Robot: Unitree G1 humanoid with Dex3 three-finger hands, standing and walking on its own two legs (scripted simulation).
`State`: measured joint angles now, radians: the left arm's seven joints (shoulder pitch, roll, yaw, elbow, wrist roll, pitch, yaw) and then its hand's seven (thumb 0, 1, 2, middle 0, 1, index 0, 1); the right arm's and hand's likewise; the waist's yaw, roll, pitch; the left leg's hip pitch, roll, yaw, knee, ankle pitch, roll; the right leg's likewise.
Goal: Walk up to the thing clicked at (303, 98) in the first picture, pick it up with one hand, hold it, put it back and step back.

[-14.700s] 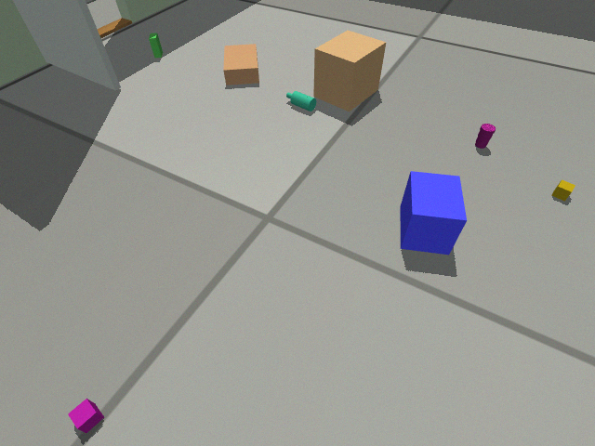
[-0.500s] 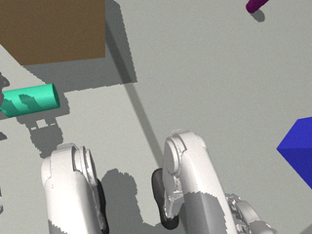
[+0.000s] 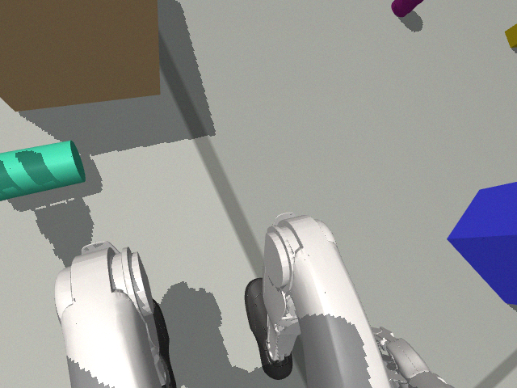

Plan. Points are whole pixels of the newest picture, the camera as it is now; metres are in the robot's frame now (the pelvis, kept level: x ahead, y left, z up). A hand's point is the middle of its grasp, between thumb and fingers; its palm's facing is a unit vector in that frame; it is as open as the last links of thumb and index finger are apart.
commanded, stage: rise first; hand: left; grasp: from above
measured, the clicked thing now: (19, 173) +0.46 +0.35 -0.29
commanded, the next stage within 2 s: approach in 0.98 s
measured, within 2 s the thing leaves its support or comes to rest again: neither
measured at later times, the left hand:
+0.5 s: hand out of the picture +0.42 +0.37 -0.17, palm faces -0.44 -0.10 -0.89, open 14.1 cm
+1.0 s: hand out of the picture +0.42 +0.37 -0.17, palm faces -0.45 -0.10 -0.89, open 14.1 cm
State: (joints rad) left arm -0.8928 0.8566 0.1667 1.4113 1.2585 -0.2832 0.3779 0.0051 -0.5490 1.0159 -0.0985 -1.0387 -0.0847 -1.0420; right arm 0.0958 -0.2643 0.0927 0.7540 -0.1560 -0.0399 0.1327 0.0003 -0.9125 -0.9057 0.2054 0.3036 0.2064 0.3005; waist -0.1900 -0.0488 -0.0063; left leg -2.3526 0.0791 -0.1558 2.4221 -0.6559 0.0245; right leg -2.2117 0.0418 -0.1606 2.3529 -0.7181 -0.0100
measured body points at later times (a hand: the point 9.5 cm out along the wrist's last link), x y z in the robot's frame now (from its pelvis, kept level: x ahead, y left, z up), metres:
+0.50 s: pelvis +0.00 +0.00 +0.00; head +0.24 +0.10 +0.37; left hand +0.44 +0.37 -0.12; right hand +0.09 -0.26 -0.10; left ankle +0.08 +0.13 -0.29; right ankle +0.09 -0.11 -0.29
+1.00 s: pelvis +0.00 +0.00 +0.00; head +0.24 +0.10 +0.37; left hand +0.44 +0.37 -0.12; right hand +0.08 -0.27 -0.10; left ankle +0.08 +0.13 -0.29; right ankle +0.09 -0.11 -0.29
